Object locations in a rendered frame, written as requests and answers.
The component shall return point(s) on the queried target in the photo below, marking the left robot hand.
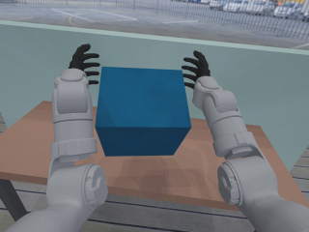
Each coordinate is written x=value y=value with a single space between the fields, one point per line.
x=79 y=57

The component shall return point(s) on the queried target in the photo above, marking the left robot forearm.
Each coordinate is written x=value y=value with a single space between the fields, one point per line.
x=72 y=116

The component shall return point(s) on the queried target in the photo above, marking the left robot upper arm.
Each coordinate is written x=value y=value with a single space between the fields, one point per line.
x=73 y=193

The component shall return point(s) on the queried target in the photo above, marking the carton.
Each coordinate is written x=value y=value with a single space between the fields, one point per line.
x=141 y=112

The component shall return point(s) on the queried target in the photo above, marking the right robot upper arm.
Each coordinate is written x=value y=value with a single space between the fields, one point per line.
x=249 y=184

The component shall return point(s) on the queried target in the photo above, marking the table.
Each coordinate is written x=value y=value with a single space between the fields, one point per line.
x=187 y=177

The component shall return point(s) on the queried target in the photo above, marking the right robot hand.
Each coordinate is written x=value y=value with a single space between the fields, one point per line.
x=201 y=70

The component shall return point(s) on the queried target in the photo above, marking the right robot forearm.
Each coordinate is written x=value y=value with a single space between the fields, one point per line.
x=231 y=139

